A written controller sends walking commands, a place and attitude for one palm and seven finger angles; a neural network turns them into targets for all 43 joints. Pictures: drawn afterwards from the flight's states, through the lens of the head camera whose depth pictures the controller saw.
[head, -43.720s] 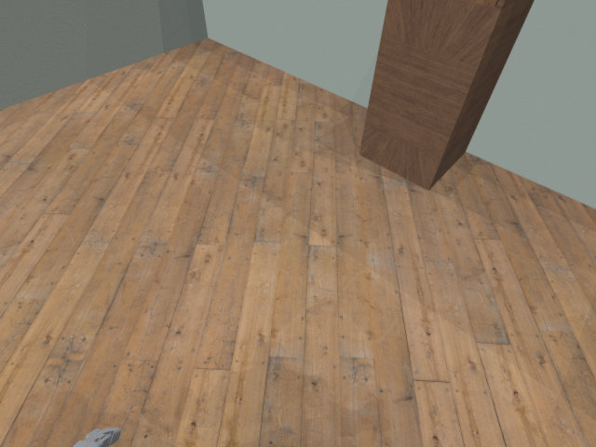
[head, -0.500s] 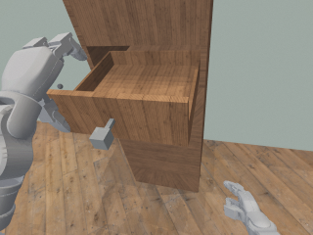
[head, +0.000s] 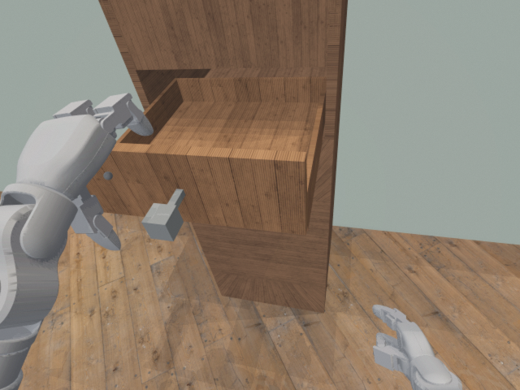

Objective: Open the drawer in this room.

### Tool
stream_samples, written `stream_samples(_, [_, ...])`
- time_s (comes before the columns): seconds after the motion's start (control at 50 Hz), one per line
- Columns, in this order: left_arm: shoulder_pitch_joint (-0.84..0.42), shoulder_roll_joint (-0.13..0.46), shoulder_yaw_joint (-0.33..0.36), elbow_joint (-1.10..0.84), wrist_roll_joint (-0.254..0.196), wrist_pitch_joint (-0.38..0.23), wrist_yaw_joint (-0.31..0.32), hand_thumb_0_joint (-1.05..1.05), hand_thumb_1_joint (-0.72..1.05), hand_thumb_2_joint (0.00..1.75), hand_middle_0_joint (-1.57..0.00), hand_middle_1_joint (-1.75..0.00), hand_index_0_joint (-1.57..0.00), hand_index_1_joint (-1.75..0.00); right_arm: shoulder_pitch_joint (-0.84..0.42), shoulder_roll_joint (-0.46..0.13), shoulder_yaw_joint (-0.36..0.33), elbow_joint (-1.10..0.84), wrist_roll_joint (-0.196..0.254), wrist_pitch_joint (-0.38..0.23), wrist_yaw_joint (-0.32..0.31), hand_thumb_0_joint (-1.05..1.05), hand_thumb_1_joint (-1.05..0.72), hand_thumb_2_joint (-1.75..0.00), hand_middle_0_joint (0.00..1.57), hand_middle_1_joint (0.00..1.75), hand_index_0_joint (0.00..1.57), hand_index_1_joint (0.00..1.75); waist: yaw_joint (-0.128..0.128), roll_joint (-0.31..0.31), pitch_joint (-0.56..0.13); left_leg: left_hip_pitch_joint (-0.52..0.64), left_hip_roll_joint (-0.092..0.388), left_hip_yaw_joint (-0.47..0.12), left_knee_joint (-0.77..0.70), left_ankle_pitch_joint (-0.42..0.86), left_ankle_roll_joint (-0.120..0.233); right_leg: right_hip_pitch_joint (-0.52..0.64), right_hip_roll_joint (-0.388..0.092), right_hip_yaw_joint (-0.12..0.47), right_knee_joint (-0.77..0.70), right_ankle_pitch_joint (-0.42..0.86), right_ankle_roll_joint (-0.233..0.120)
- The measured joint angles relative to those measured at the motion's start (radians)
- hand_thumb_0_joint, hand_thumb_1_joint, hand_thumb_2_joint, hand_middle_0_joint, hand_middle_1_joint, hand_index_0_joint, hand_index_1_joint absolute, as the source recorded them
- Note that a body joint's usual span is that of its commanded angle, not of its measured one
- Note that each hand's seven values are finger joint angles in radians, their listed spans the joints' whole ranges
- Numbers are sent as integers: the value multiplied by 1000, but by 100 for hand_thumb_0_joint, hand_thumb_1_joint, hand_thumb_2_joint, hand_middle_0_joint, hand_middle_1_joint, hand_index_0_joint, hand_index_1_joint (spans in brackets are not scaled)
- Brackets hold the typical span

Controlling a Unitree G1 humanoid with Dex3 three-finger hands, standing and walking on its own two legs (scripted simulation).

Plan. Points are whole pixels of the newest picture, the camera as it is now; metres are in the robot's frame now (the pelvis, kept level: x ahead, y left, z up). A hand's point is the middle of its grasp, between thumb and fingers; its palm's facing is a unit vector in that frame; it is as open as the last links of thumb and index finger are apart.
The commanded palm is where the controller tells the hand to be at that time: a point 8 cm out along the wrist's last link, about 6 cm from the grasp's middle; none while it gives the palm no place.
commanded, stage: draw the hand back to the body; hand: left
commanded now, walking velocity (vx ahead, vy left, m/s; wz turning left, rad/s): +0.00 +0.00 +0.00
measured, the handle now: (169, 211) +0.31 +0.19 +0.15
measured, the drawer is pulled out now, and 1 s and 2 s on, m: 0.27 0.27 0.27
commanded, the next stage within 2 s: step back with the hand held close in 1.28 s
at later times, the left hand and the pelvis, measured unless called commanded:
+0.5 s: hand (94, 191) +0.21 +0.17 +0.29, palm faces +0.30 -0.86 -0.42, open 13.3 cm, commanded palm +0.18 +0.25 +0.34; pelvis +0.02 +0.00 +0.01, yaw -1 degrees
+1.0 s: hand (18, 142) +0.21 +0.22 +0.34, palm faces +0.55 -0.75 -0.37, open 9.4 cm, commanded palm +0.18 +0.29 +0.33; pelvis +0.05 +0.01 +0.01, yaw -1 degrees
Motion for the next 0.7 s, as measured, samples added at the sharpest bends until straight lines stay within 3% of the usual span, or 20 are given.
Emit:
stream_samples(0.06, [35, 31, -45, -58, 18, -38, 4, 0, -50, 30, -32, -120, -32, -120, -7, 0, -6, 17, -19, -15, -16, 1, -91, -90, 20, 30, 20, 30, 7, -7, 4, 6, 2, -2, 13, -10, -1, 9, 2, -2, 7, -7, -2])
stream_samples(0.12, [23, 108, -24, -68, 26, -78, 22, 0, -50, 30, -33, -121, -33, -120, -18, 2, -9, 37, -26, -23, -24, 1, -91, -90, 20, 30, 20, 30, 13, -3, -7, 15, 4, -3, 17, -16, -2, 22, 4, -3, 3, -9, -3])
stream_samples(0.22, [-46, 176, 122, 62, -35, -75, 14, 1, -50, 30, -32, -121, -33, -120, -32, 7, -4, 33, -9, -23, -19, 1, -91, -90, 20, 30, 20, 30, 9, 12, -28, 14, 5, -8, 2, -7, -4, 24, 5, -7, -18, 2, -1])
stream_samples(0.3, [6, 155, 206, 112, -69, -43, -37, 0, -50, 30, -31, -120, -32, -120, -19, 5, 3, -6, 4, -28, -9, 1, -91, -90, 20, 30, 20, 30, -2, 17, -30, 2, 3, -10, -9, 3, -3, 13, 4, -9, -28, 11, 1])
stream_samples(0.34, [72, 33, 249, 72, -340, -104, 32, 0, -49, 30, -31, -120, -32, -119, 8, 10, -11, -32, -3, -73, -24, 1, -91, -90, 20, 30, 20, 30, -4, 27, -9, 13, 9, -16, -10, 3, -1, 37, 11, -14, -54, 22, -1])
stream_samples(0.36, [131, -41, 255, 28, -447, -157, 84, 0, -49, 30, -31, -120, -32, -119, 18, 18, -12, -36, -10, -104, -33, 1, -91, -90, 20, 30, 20, 30, -10, 24, 2, 19, 13, -15, -12, 2, -1, 46, 15, -13, -68, 28, -2])
stream_samples(0.4, [266, -170, 237, -97, -608, -250, 162, 0, -46, 31, -31, -118, -31, -117, 31, 44, -3, -30, -25, -159, -51, 1, -91, -90, 20, 30, 20, 30, -30, -3, 24, 27, 23, -8, -16, -3, -2, 59, 26, -4, -90, 38, -4])
stream_samples(0.42, [315, -208, 218, -160, -657, -291, 190, 0, -45, 32, -31, -117, -32, -117, 41, 59, -1, -21, -34, -185, -61, 1, -91, -90, 20, 30, 20, 30, -36, -25, 33, 29, 29, -5, -15, -6, -3, 65, 32, 0, -99, 42, -5])
stream_samples(0.48, [364, -217, 222, -289, -723, -399, 267, 0, -39, 34, -32, -114, -32, -113, 85, 96, -8, 25, -61, -249, -87, 1, -91, -90, 20, 30, 20, 30, -41, -95, 42, 44, 40, -3, -14, -19, -10, 85, 43, 4, -115, 41, -12])
stream_samples(0.56, [241, -169, 374, -269, -748, -483, 361, 0, -29, 39, -31, -107, -32, -106, 142, 93, -31, 88, -67, -277, -101, 1, -91, -90, 20, 30, 20, 30, -38, -109, 35, 82, 40, -10, -21, -35, -13, 135, 45, 0, -143, 35, -12])
stream_samples(0.62, [119, -177, 461, -151, -764, -510, 396, 0, -20, 43, -30, -101, -30, -100, 157, 71, -46, 124, -63, -273, -98, 1, -91, -90, 20, 30, 20, 30, -47, -84, 31, 102, 28, -12, -36, -34, -4, 155, 34, -2, -154, 32, -3])
stream_samples(0.7, [92, -209, 481, -44, -788, -497, 398, 0, -7, 48, -28, -92, -28, -91, 157, 57, -57, 129, -57, -263, -87, 1, -91, -90, 20, 30, 20, 30, -65, -71, 38, 118, 13, 0, -70, -22, 7, 151, 18, 10, -148, 26, 8])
